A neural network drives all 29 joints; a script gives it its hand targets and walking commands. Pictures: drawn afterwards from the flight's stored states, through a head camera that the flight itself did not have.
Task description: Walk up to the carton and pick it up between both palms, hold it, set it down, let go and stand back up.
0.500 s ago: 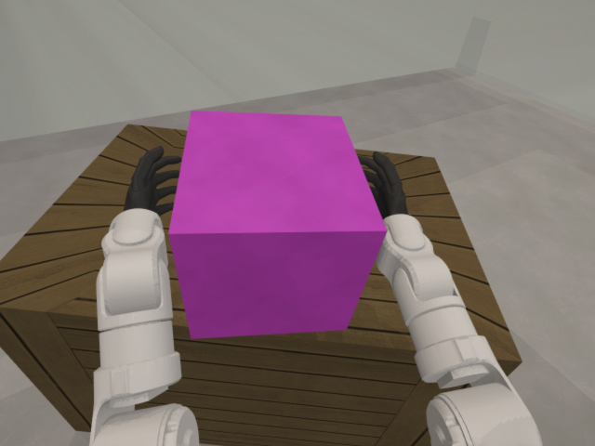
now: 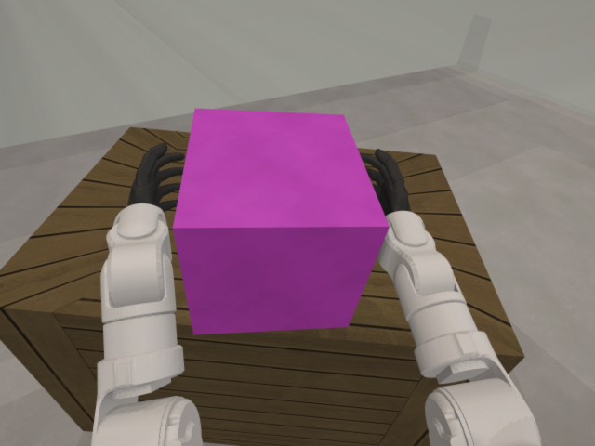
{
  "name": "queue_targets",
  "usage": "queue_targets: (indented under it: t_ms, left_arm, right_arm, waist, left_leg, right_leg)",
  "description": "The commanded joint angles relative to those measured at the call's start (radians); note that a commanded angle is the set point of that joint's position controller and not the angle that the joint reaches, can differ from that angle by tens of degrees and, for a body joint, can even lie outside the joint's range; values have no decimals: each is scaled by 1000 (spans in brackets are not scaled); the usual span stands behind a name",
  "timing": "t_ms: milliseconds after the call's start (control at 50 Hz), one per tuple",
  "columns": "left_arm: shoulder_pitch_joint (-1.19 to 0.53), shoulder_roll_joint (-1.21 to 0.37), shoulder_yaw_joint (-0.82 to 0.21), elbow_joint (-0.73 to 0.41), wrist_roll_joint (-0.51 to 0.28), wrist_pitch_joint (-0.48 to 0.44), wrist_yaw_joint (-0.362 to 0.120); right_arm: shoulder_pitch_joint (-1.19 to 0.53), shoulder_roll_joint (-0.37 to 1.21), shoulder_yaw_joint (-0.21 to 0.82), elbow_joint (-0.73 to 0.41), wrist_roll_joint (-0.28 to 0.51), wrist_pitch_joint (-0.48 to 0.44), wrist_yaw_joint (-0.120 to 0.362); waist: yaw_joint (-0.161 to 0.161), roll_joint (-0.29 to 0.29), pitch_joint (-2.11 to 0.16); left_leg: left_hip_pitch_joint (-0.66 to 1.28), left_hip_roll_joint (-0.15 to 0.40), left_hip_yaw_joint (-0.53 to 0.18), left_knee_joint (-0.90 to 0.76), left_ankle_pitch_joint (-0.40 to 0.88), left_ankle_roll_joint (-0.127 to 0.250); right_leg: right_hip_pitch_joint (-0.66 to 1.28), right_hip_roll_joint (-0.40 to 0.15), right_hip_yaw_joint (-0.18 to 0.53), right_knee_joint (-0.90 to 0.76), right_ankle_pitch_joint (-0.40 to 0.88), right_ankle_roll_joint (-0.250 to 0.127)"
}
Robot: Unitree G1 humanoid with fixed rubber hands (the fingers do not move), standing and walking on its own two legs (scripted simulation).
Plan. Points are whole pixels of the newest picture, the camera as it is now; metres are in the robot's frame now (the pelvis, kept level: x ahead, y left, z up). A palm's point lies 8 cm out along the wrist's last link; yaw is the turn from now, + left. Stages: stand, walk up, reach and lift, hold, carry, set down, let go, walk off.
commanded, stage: hold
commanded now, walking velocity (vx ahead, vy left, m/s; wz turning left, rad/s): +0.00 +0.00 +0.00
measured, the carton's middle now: (272, 219) +0.39 +0.01 +0.13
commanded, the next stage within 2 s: set down in 0.48 s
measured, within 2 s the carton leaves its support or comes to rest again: neither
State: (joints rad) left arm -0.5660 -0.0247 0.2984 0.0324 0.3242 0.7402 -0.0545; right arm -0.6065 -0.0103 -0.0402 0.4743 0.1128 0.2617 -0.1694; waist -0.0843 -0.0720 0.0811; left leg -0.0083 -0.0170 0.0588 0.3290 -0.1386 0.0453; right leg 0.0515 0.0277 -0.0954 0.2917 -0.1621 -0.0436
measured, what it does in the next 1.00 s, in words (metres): stands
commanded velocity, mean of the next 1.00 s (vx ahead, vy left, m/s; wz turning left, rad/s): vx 0.00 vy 0.00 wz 0.00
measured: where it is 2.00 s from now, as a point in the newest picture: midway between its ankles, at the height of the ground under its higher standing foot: outside the picture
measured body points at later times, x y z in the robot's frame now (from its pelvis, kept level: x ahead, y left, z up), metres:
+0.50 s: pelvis +0.00 +0.00 +0.00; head -0.04 +0.03 +0.45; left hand +0.37 +0.17 +0.18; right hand +0.37 -0.14 +0.18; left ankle +0.04 +0.09 -0.75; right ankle +0.02 -0.09 -0.75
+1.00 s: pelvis +0.02 +0.00 +0.00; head +0.00 +0.03 +0.45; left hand +0.39 +0.18 +0.14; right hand +0.39 -0.13 +0.14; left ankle +0.04 +0.09 -0.75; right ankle +0.02 -0.09 -0.75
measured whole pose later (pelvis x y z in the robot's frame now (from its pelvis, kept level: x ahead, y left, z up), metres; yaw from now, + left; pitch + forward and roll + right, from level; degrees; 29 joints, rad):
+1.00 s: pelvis +0.02 +0.00 +0.00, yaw +1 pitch -9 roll +0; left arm -0.52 -0.02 0.28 0.20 0.31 0.46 -0.08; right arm -0.53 0.06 -0.13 0.57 -0.04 -0.03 -0.15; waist -0.02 -0.08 0.12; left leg 0.00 -0.02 0.04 0.32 -0.16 0.04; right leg 0.07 0.02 -0.12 0.28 -0.19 -0.04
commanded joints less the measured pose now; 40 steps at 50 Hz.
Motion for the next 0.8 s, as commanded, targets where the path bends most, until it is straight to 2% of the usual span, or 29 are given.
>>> queue_targets:
  t_ms: [0,20,60,100,120,140,160,200,220,240,280,300,320,340,360,380,460,480,500,520,600,680,760,780]
  left_arm:
    - [-593,-406,-410,-63,-130,-58,-130]
    - [-577,-410,-412,-81,-130,-60,-130]
    - [-572,-398,-393,-48,-117,-53,-133]
    - [-602,-405,-423,-94,-141,-65,-131]
    - [-585,-409,-436,-107,-155,-70,-130]
    - [-586,-391,-412,-84,-139,-71,-131]
    - [-569,-406,-426,-79,-150,-70,-138]
    - [-563,-392,-422,-76,-146,-70,-144]
    - [-574,-400,-422,-75,-137,-67,-143]
    - [-540,-408,-455,-121,-152,-66,-143]
    - [-563,-405,-453,-129,-146,-64,-143]
    - [-574,-397,-429,-88,-139,-62,-144]
    - [-553,-414,-459,-135,-150,-64,-138]
    - [-573,-405,-445,-113,-136,-61,-136]
    - [-596,-405,-447,-119,-140,-63,-137]
    - [-585,-404,-441,-99,-136,-63,-136]
    - [-535,-417,-468,-137,-147,-65,-136]
    - [-528,-421,-501,-127,-143,-62,-131]
    - [-549,-421,-503,-129,-143,-72,-128]
    - [-554,-414,-490,-139,-143,-87,-127]
    - [-563,-397,-419,-27,-117,-145,-142]
    - [-540,-399,-396,33,-114,-220,-152]
    - [-511,-381,-357,115,-75,-266,-160]
    - [-437,-373,-323,155,-48,-263,-170]
  right_arm:
    - [-717,442,299,-259,42,-75,125]
    - [-694,448,302,-263,48,-78,127]
    - [-718,439,298,-251,42,-81,126]
    - [-745,462,325,-299,58,-93,117]
    - [-720,469,329,-308,63,-94,112]
    - [-710,462,325,-277,58,-85,105]
    - [-725,460,330,-320,62,-93,99]
    - [-707,458,330,-314,61,-86,89]
    - [-691,445,310,-279,61,-80,90]
    - [-634,452,319,-301,66,-80,88]
    - [-634,436,307,-283,67,-69,91]
    - [-664,423,294,-263,64,-66,99]
    - [-621,434,300,-278,62,-69,105]
    - [-623,425,280,-234,51,-64,109]
    - [-644,435,281,-235,51,-68,115]
    - [-654,425,274,-237,44,-71,121]
    - [-677,440,343,-338,89,-89,107]
    - [-676,431,363,-351,90,-86,98]
    - [-692,430,355,-350,89,-93,94]
    - [-680,439,351,-344,77,-101,97]
    - [-705,440,282,-306,0,-160,121]
    - [-684,446,240,-303,-73,-252,138]
    - [-584,427,166,-145,-144,-294,143]
    - [-520,408,161,-92,-148,-284,136]
  waist:
    - [18,79,-364]
    - [16,80,-384]
    - [25,68,-366]
    - [24,81,-453]
    - [4,72,-461]
    - [2,71,-431]
    - [-5,80,-446]
    - [-9,80,-432]
    - [-13,109,-405]
    - [-37,117,-431]
    - [-47,130,-414]
    - [-35,130,-351]
    - [-41,131,-386]
    - [-44,140,-353]
    - [-30,139,-358]
    - [-32,131,-344]
    - [-15,115,-419]
    - [14,134,-461]
    - [8,138,-458]
    - [17,122,-435]
    - [41,92,-362]
    - [62,69,-401]
    - [35,78,-287]
    - [30,88,-200]
  left_leg:
    - [106,23,-12,-58,88,-24]
    - [107,26,-13,-61,97,-20]
    - [100,25,-5,-62,93,-13]
    - [102,13,1,-43,131,-18]
    - [115,13,-4,-31,168,-19]
    - [106,7,-4,-32,162,-20]
    - [105,5,-9,-17,177,-25]
    - [84,2,-8,-23,159,-26]
    - [84,4,-11,-30,144,-35]
    - [110,4,-13,-20,190,-45]
    - [134,9,-23,-27,183,-54]
    - [110,11,-19,-41,134,-52]
    - [140,16,-24,-41,148,-56]
    - [132,21,-25,-52,107,-57]
    - [115,23,-25,-57,95,-55]
    - [122,30,-26,-58,97,-51]
    - [175,19,-26,-6,260,-59]
    - [203,22,-33,5,302,-66]
    - [206,22,-31,14,319,-71]
    - [190,22,-26,9,300,-67]
    - [94,17,-11,-54,69,-28]
    - [56,17,6,-70,1,-13]
    - [28,19,18,-100,-50,-13]
    - [85,34,11,-118,-56,-14]
  right_leg:
    - [-18,-8,2,-53,52,56]
    - [-2,-9,2,-49,69,57]
    - [7,-11,0,-52,73,57]
    - [43,-12,10,-37,130,63]
    - [57,-12,12,-37,182,67]
    - [74,-14,15,-40,189,70]
    - [80,-18,16,-33,222,74]
    - [80,-21,17,-35,216,78]
    - [62,-19,11,-31,180,71]
    - [75,-17,11,-32,221,73]
    - [53,-15,0,-39,187,64]
    - [9,-20,-3,-52,124,61]
    - [-2,-14,-4,-45,125,62]
    - [-18,-17,-6,-50,81,56]
    - [-25,-17,-12,-53,59,53]
    - [-25,-12,-15,-53,55,53]
    - [27,0,-12,-40,203,60]
    - [35,1,-11,-35,224,56]
    - [27,4,-14,-33,216,55]
    - [14,1,-14,-37,190,54]
    - [-13,-25,-12,-52,60,57]
    - [34,-37,-14,-47,36,55]
    - [25,-49,-23,-65,-2,56]
    - [-14,-35,-23,-69,-32,68]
